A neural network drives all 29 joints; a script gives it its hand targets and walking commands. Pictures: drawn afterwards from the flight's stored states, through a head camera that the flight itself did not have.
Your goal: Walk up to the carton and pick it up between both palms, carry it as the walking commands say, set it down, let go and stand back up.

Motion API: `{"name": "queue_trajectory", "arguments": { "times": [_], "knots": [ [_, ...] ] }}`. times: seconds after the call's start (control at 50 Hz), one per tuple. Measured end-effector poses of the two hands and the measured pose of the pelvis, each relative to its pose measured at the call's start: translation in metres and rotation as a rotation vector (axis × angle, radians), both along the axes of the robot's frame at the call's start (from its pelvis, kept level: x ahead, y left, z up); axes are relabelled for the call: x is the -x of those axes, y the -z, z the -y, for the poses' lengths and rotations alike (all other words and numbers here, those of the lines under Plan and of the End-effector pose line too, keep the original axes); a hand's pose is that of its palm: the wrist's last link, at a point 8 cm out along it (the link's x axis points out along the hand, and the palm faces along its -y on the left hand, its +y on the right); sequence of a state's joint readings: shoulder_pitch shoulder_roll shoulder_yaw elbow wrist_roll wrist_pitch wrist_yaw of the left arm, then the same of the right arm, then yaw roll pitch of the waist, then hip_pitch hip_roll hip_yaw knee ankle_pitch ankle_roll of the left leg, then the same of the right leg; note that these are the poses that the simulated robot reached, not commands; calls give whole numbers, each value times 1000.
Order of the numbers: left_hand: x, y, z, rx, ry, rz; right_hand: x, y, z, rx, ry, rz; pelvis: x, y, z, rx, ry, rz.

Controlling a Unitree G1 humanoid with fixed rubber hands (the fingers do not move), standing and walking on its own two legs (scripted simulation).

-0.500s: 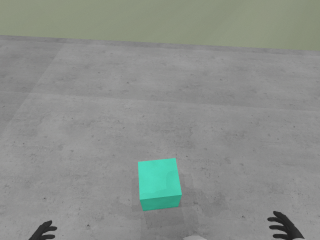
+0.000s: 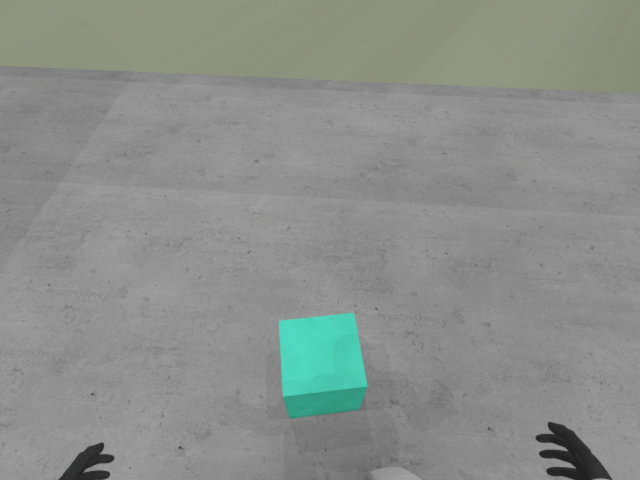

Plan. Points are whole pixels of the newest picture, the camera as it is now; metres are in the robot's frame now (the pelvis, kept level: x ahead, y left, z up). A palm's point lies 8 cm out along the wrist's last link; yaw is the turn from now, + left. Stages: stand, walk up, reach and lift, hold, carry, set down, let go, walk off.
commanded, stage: walk up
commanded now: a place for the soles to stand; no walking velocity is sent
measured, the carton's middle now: (320, 367) +0.44 +0.00 -0.64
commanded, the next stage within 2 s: reach and lift in 0.10 s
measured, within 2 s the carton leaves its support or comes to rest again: neither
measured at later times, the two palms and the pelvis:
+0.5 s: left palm (119, 450) +0.17 +0.28 -0.11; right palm (545, 417) +0.19 -0.30 -0.11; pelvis -0.05 -0.01 -0.02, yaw +5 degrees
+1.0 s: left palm (170, 369) +0.29 +0.25 -0.16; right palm (459, 338) +0.33 -0.23 -0.16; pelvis -0.07 -0.04 -0.06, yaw +7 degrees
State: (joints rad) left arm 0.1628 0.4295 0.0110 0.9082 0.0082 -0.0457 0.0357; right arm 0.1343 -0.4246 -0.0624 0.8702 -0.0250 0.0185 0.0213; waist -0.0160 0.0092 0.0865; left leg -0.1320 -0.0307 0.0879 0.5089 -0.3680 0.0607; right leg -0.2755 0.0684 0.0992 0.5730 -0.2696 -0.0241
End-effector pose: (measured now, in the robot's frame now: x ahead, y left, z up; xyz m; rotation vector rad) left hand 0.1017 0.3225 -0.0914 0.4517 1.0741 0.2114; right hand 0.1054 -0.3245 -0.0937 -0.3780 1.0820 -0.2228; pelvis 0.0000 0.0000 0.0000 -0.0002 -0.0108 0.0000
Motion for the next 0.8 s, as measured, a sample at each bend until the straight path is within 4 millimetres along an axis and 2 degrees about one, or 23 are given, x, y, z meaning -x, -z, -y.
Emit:
{"name": "queue_trajectory", "arguments": {
  "times": [0.12, 0.18, 0.24, 0.36, 0.42, 0.48, 0.56, 0.66, 0.72, 0.8],
  "knots": [
    [-7, 1, 2, 4, 19, 36, -5, -5, 4, 18, 12, 33, 3, 3, -1, 6, -1, 5],
    [-22, -7, 4, 39, -24, 102, -22, -12, -7, 14, -24, 80, 11, 4, -3, 12, -41, -25],
    [-37, -12, 14, 65, -27, 147, -39, -8, -19, -11, -51, 83, 23, 5, -5, 19, -62, -48],
    [-32, 1, 27, 83, -44, 77, -57, 3, -25, -54, -44, 115, 35, 10, -5, 22, -83, -74],
    [-37, 7, 33, 95, -48, 81, -64, 8, -25, -78, -32, 128, 39, 15, 0, 17, -88, -83],
    [-57, 14, 42, 116, -32, 109, -77, 13, -23, -96, -13, 148, 44, 20, 6, 13, -94, -100],
    [-95, 25, 58, 148, -3, 145, -101, 18, -22, -109, -8, 176, 50, 27, 16, 7, -96, -149],
    [-135, 36, 74, 184, 0, 189, -127, 31, -40, -156, -31, 181, 54, 36, 28, -2, -91, -228],
    [-149, 41, 77, 192, -5, 204, -142, 38, -52, -167, -45, 191, 55, 40, 34, -3, -95, -267],
    [-156, 48, 74, 196, -24, 212, -165, 44, -63, -161, -58, 222, 56, 45, 39, 1, -105, -310]
  ]
}}
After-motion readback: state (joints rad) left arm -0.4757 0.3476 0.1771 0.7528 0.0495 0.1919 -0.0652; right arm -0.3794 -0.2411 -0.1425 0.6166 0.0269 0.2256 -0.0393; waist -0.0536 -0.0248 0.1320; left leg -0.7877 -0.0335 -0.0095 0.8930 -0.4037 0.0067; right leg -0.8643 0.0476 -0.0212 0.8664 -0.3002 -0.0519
